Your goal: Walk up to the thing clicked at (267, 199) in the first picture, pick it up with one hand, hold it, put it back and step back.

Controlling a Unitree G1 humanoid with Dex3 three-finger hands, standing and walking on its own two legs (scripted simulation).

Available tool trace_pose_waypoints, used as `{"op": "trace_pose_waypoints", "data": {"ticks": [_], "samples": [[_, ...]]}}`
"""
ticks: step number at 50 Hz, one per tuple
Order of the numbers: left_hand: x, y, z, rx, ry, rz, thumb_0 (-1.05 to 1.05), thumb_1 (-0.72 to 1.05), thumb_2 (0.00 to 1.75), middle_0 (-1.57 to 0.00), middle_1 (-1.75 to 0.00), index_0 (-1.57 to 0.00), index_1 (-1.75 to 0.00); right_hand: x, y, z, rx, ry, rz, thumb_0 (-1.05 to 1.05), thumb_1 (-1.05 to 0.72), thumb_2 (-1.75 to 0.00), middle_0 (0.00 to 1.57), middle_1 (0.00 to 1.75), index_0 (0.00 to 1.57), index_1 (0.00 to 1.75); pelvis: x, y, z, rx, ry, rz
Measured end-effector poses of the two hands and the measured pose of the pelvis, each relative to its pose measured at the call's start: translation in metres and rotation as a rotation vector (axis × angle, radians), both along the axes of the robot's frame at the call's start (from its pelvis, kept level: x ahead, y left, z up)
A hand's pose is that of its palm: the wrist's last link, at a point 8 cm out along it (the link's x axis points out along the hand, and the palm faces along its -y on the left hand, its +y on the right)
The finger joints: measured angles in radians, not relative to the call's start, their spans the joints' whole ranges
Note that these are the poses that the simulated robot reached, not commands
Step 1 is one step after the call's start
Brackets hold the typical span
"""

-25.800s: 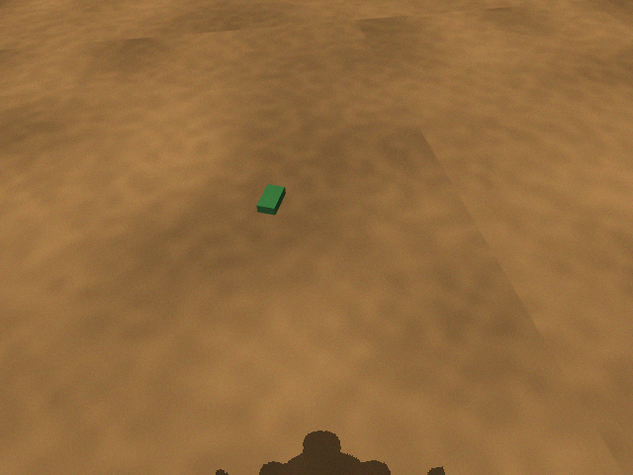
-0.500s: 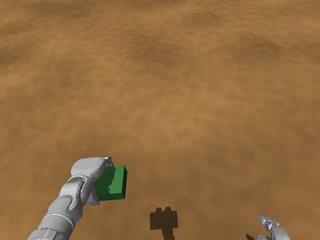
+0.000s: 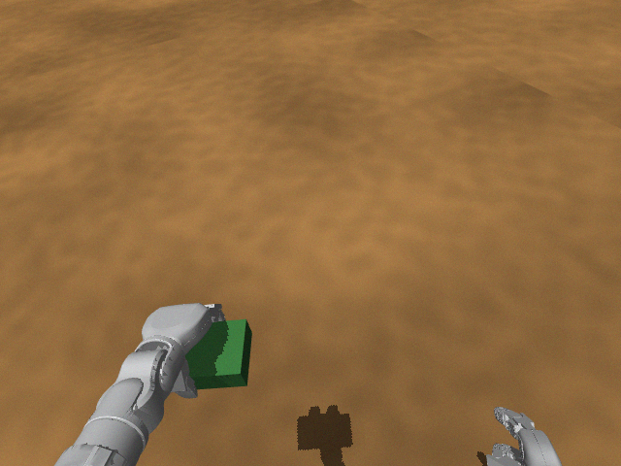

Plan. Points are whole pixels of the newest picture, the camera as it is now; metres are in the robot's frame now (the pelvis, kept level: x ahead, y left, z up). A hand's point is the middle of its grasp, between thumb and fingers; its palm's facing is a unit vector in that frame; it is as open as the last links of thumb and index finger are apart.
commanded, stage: hold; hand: left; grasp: from above
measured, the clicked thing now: (197, 355) +0.30 +0.21 -0.06
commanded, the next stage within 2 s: crouch in 0.36 s
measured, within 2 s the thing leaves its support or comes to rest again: neither
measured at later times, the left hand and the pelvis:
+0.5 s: hand (187, 352) +0.29 +0.22 -0.04, palm faces -0.45 -0.06 -0.89, open 11.3 cm; pelvis +0.01 +0.00 +0.00, yaw +0 degrees
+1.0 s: hand (215, 369) +0.32 +0.22 -0.18, palm faces -0.43 +0.02 -0.90, open 11.3 cm; pelvis -0.02 +0.00 -0.07, yaw +1 degrees
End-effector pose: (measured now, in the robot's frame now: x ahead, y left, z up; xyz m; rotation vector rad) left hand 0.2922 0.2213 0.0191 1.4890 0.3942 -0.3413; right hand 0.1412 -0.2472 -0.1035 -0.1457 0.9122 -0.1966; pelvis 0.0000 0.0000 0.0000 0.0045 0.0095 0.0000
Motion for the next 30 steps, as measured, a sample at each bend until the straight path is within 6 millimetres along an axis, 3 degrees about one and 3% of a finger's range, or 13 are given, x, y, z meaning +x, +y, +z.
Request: {"op": "trace_pose_waypoints", "data": {"ticks": [30], "samples": [[0.0064,0.0037,-0.0063,0.004,0.001,0.003,-0.02,-0.15,0.60,-0.56,-0.62,-0.57,-0.60,0.0030,-0.0016,-0.0022,-0.004,0.038,-0.009,0.01,-0.90,-0.90,0.20,0.30,0.20,0.30,0.0084,0.0004,0.0010,-0.002,0.014,0.005]]}}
